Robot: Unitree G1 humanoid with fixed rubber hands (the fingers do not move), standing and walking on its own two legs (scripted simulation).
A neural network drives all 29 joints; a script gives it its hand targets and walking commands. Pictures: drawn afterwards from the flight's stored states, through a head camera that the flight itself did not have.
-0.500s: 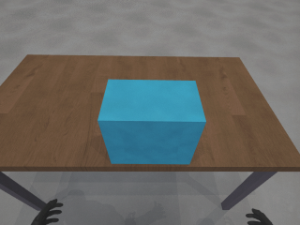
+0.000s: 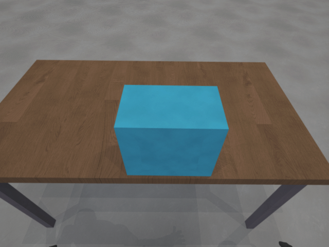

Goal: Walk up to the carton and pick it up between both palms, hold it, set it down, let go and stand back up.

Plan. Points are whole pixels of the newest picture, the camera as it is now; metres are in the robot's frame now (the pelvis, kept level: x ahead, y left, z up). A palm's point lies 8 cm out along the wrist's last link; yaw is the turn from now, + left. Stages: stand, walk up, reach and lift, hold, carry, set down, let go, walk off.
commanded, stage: stand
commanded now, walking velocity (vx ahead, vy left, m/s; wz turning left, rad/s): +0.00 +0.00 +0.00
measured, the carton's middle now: (169, 132) +0.42 -0.01 +0.02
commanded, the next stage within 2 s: none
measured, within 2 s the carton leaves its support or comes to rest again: neither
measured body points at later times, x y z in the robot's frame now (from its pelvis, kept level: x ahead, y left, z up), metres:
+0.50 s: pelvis +0.00 +0.00 +0.00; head +0.00 +0.00 +0.45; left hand +0.09 +0.31 -0.11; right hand +0.09 -0.32 -0.12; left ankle +0.04 +0.13 -0.74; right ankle -0.01 -0.15 -0.74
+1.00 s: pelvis +0.01 +0.00 +0.00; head +0.01 +0.00 +0.45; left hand +0.09 +0.32 -0.11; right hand +0.10 -0.32 -0.12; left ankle +0.04 +0.13 -0.74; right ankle -0.01 -0.15 -0.74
